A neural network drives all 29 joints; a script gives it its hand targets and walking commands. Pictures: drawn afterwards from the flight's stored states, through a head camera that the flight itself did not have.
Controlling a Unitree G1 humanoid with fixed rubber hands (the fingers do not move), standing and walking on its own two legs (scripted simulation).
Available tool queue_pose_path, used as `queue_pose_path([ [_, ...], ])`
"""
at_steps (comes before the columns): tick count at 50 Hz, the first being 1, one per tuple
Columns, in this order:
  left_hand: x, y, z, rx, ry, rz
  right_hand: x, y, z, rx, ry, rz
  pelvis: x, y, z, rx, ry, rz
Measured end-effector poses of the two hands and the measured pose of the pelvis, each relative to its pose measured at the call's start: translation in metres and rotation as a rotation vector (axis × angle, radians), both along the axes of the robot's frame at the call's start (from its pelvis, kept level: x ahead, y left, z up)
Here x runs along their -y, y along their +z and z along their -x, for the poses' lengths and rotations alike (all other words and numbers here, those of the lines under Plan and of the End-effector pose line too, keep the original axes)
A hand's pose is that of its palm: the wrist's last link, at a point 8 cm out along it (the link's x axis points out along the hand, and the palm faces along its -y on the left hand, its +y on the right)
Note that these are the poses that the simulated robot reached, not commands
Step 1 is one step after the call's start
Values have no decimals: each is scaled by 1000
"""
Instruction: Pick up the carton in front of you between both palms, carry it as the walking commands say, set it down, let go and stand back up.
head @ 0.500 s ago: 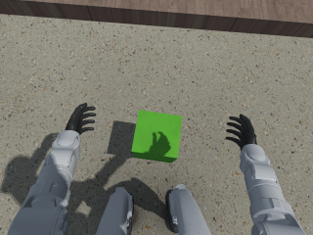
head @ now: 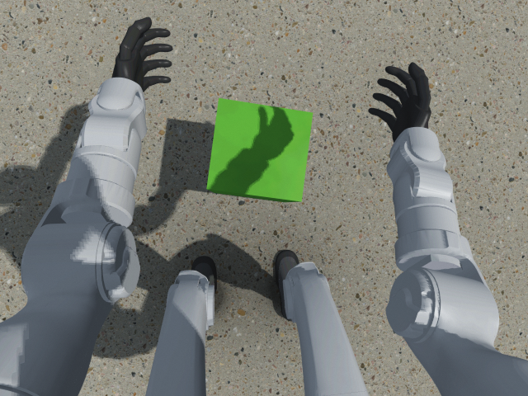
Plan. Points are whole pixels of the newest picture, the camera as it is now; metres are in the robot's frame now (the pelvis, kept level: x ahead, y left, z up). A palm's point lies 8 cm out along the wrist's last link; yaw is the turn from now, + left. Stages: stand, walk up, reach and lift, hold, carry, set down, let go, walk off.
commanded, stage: reach and lift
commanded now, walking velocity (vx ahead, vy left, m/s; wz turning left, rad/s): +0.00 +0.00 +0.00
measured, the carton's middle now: (257, 158) +0.48 -0.04 -0.50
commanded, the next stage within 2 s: none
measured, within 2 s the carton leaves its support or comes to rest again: leaves its support in 1.56 s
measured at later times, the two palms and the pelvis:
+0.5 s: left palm (170, 135) +0.51 +0.14 -0.36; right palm (350, 159) +0.45 -0.24 -0.35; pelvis -0.04 +0.00 -0.20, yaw -2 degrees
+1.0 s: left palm (182, 139) +0.52 +0.13 -0.44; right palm (331, 155) +0.47 -0.22 -0.43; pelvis -0.04 +0.00 -0.26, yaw -1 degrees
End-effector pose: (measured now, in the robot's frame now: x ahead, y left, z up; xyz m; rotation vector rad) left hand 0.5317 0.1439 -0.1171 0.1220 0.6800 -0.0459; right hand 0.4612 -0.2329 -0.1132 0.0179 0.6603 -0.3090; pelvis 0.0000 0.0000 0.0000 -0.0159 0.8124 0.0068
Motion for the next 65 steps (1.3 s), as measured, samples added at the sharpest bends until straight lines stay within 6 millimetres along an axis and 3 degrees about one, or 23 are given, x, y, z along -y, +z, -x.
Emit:
queue_pose_path([
  [7, 0, -77, 11, -30, 24, -3, 0, -72, 6, -41, 1, 0, 0, -47, -9, -96, -3, 8],
  [16, -2, -181, 22, -8, 23, -12, 6, -174, 16, -46, 5, 12, -1, -131, 8, -101, -15, 9],
  [25, 1, -240, 20, -4, 31, -13, 3, -238, 15, -40, 5, -5, -2, -200, 36, 7, -21, 9],
  [36, 5, -312, 22, -57, 39, -3, -7, -312, 12, -104, 29, -6, -1, -245, 48, 112, -14, 7],
  [42, 3, -328, 21, -46, 40, -8, -9, -326, 4, -96, 36, -5, 1, -255, 42, 146, -19, 7],
  [48, 9, -321, 13, -20, 35, 2, -12, -321, -7, -72, 45, -6, 1, -260, 37, 135, -19, 6],
  [59, 19, -319, 20, -33, 24, 12, -19, -320, 2, -80, 51, -16, -1, -257, 40, 120, -21, 8],
  [65, 41, -317, 21, -34, 2, 33, -37, -317, -6, -77, 65, -27, -1, -253, 45, 131, -21, 8],
])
